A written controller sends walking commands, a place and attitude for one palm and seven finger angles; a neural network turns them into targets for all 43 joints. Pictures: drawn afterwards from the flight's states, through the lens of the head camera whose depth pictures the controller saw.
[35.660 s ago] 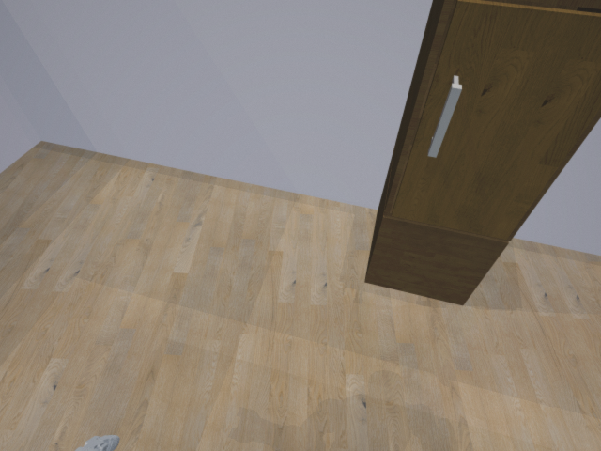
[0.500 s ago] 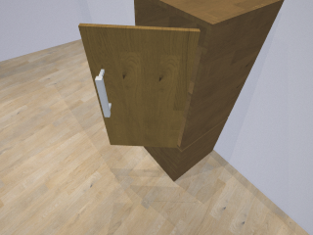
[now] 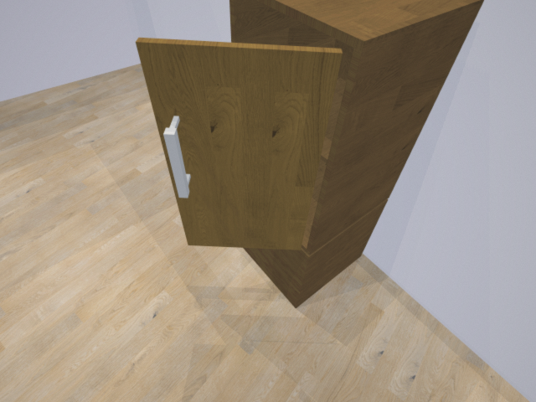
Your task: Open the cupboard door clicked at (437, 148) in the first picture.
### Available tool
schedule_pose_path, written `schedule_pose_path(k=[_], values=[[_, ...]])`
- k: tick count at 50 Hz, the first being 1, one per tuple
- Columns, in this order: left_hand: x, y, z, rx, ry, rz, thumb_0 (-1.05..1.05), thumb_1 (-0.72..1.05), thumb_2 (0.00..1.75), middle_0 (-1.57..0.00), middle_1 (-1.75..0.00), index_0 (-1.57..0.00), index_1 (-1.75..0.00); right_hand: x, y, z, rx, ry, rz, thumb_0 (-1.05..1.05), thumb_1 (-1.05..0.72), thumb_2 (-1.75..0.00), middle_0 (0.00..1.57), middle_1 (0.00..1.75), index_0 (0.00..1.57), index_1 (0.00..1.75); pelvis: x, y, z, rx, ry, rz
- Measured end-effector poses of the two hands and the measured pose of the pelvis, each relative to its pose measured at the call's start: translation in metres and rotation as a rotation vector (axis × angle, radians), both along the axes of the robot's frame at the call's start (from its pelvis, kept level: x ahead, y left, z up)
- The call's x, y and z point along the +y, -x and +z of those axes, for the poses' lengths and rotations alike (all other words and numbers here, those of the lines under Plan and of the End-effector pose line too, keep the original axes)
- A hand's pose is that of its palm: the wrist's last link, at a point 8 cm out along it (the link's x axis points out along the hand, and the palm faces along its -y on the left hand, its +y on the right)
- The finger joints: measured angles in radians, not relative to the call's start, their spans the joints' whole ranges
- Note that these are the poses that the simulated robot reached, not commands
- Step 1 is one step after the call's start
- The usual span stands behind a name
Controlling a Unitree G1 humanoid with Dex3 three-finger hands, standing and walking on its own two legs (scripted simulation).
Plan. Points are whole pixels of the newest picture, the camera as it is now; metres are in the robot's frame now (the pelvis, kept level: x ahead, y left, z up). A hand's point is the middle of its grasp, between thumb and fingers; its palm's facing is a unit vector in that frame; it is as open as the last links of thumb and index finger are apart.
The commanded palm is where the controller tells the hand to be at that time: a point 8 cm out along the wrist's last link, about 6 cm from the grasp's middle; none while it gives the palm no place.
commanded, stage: raise the hand with hooked fingers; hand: left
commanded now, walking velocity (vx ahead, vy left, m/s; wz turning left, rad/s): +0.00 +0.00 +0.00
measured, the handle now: (180, 159) +0.56 +0.22 +0.02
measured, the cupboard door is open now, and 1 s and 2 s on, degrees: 50 50 50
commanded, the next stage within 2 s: none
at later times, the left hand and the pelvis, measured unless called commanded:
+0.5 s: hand out of the picture +0.14 +0.19 -0.07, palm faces +0.05 -1.00 +0.02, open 8.6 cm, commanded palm +0.12 +0.26 -0.04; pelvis -0.06 -0.02 -0.09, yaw +3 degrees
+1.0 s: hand (108, 359) +0.18 +0.24 -0.02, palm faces +0.05 -1.00 -0.05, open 11.6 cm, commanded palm +0.15 +0.29 -0.01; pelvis -0.06 +0.00 -0.07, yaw +2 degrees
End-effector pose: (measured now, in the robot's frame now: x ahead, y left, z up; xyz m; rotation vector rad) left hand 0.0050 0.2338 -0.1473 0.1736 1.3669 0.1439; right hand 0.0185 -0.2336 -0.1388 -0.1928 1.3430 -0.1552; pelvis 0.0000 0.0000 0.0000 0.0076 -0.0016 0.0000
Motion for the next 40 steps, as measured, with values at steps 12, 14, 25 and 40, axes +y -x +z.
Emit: schedule_pose_path(k=[12, 14, 25, 40], values=[[0.010, -0.115, 0.109, -0.862, -0.038, 0.107, 0.02, 0.87, 0.88, -0.21, -0.33, -0.20, -0.33, -0.003, -0.053, 0.015, -0.429, 0.019, 0.040, 0.01, -0.90, -0.90, 0.20, 0.30, 0.20, 0.30, 0.001, 0.020, -0.012, 0.043, -0.005, 0.054], [0.011, -0.139, 0.130, -1.079, -0.011, 0.067, 0.01, 0.84, 0.87, -0.21, -0.35, -0.20, -0.34, -0.007, -0.073, 0.018, -0.525, 0.022, 0.069, 0.01, -0.90, -0.90, 0.20, 0.30, 0.20, 0.30, -0.001, 0.030, -0.021, 0.088, 0.000, 0.055], [0.011, -0.107, 0.083, -1.274, 0.161, -0.074, 0.01, 0.61, 0.78, -0.23, -0.49, -0.23, -0.49, -0.022, -0.145, 0.017, -0.848, 0.065, 0.199, 0.02, -0.90, -0.90, 0.20, 0.30, 0.20, 0.30, -0.019, 0.062, -0.089, 0.213, 0.019, 0.046], [0.036, -0.143, 0.118, -1.279, 0.145, -0.151, 0.01, 0.26, 0.63, -0.25, -0.71, -0.25, -0.71, 0.003, -0.079, -0.020, -0.619, 0.014, 0.145, 0.02, -0.90, -0.90, 0.20, 0.30, 0.21, 0.30, -0.014, 0.063, -0.079, 0.213, 0.060, 0.053]])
